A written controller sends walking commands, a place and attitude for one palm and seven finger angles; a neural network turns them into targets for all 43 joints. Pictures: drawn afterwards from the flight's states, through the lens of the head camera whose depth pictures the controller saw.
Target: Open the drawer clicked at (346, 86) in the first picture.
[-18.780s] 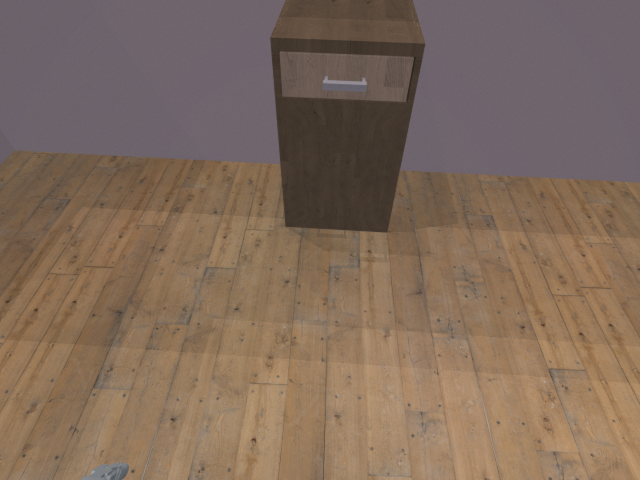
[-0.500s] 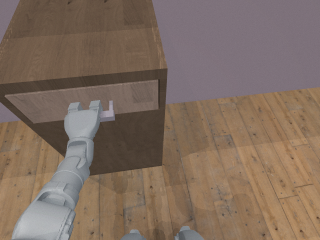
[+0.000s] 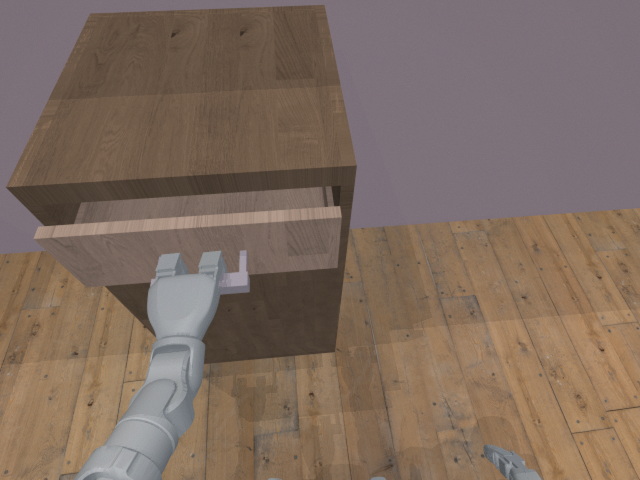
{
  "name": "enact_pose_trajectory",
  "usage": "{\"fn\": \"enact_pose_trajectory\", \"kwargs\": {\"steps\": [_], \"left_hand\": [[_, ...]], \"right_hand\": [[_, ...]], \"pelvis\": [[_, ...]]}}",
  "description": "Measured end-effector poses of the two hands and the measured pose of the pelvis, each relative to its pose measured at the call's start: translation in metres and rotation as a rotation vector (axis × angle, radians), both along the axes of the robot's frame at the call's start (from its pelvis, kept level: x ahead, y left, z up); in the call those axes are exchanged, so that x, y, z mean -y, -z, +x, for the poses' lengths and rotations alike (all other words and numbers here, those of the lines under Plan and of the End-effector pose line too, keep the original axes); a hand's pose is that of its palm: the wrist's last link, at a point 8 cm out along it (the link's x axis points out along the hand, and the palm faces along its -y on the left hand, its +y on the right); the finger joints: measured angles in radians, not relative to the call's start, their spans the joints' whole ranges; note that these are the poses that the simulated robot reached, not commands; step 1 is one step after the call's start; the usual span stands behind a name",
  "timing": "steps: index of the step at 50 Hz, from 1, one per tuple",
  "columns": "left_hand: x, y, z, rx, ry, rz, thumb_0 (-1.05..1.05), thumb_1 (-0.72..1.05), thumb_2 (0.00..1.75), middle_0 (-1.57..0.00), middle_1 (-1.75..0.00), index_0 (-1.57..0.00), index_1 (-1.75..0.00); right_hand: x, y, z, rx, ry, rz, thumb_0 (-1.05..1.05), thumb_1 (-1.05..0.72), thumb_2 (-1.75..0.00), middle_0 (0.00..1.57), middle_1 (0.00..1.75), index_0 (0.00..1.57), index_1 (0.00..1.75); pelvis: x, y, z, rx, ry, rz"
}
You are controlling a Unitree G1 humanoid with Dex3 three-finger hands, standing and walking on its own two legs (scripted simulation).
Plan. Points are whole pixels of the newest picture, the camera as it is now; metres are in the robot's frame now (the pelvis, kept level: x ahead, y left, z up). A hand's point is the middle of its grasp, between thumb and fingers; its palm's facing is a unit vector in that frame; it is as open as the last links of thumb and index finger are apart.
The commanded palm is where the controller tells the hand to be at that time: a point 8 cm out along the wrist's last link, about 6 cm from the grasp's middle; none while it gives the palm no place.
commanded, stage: pull the drawer open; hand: left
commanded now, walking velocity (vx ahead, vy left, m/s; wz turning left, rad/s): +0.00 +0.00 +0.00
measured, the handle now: (202, 272) +0.40 +0.19 -0.03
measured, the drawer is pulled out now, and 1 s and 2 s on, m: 0.05 0.20 0.30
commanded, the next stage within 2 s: open the thumb to release the handle in 1.70 s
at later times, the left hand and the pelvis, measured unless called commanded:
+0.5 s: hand (196, 334) +0.31 +0.18 -0.05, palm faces -0.03 -0.08 -1.00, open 5.7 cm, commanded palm +0.26 +0.19 +0.00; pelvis -0.02 -0.01 +0.00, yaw -2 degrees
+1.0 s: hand (189, 430) +0.19 +0.17 -0.05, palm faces -0.03 -0.13 -0.99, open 5.9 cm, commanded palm +0.14 +0.17 +0.00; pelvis -0.02 -0.01 -0.01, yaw +0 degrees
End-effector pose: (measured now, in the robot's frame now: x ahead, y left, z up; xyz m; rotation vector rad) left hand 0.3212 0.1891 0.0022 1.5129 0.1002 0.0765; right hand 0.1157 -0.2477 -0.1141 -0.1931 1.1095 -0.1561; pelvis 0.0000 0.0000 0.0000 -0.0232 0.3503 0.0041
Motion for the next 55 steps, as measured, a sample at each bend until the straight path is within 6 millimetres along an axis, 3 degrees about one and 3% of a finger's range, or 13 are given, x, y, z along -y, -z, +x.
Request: {"fn": "enact_pose_trajectory", "kwargs": {"steps": [8, 17, 23, 28, 36, 47, 55], "left_hand": [[0.001, -0.001, 0.001, -0.018, -0.012, 0.03, 0.0, 0.71, 0.82, -0.35, -1.35, -0.39, -1.35], [0.0, -0.003, -0.001, -0.036, -0.006, 0.008, 0.01, 0.71, 0.78, -0.34, -1.35, -0.41, -1.34], [0.002, -0.002, -0.019, -0.024, -0.002, -0.01, 0.01, 0.72, 0.77, -0.31, -1.35, -0.39, -1.31], [0.004, -0.002, -0.043, -0.01, -0.003, -0.026, 0.02, 0.73, 0.77, -0.29, -1.35, -0.38, -1.3], [0.009, -0.001, -0.085, -0.002, -0.014, -0.037, 0.02, 0.72, 0.78, -0.29, -1.35, -0.39, -1.31], [0.016, -0.003, -0.134, -0.014, -0.034, -0.064, 0.03, 0.7, 0.77, -0.29, -1.35, -0.4, -1.31], [0.02, -0.005, -0.169, -0.022, -0.04, -0.082, 0.04, 0.7, 0.76, -0.29, -1.35, -0.4, -1.3]], "right_hand": [[-0.005, 0.004, 0.011, 0.039, -0.023, 0.011, 0.0, -0.9, -0.89, 0.2, 0.3, 0.2, 0.3], [0.001, 0.008, -0.024, 0.019, 0.027, 0.02, 0.0, -0.9, -0.89, 0.2, 0.3, 0.21, 0.3], [0.013, 0.005, -0.048, -0.008, 0.077, 0.016, 0.0, -0.9, -0.89, 0.2, 0.3, 0.21, 0.3], [0.02, 0.0, -0.05, -0.007, 0.083, 0.005, 0.0, -0.9, -0.89, 0.2, 0.3, 0.2, 0.3], [0.014, -0.007, -0.009, 0.087, 0.02, 0.02, 0.01, -0.9, -0.9, 0.2, 0.3, 0.2, 0.3], [-0.022, -0.025, 0.068, 0.292, -0.132, 0.098, 0.01, -0.9, -0.89, 0.2, 0.3, 0.2, 0.3], [-0.035, -0.031, 0.088, 0.36, -0.215, 0.132, 0.0, -0.9, -0.89, 0.2, 0.3, 0.2, 0.3]], "pelvis": [[0.004, 0.003, -0.01, 0.01, -0.013, 0.004], [0.011, 0.004, -0.02, 0.016, 0.009, 0.016], [0.011, 0.001, -0.019, 0.022, 0.033, 0.02], [0.009, -0.001, -0.016, 0.034, 0.04, 0.02], [0.007, 0.0, -0.013, 0.057, 0.03, 0.019], [0.011, 0.004, -0.015, 0.093, 0.015, 0.026], [0.018, 0.009, -0.017, 0.1, 0.014, 0.034]]}}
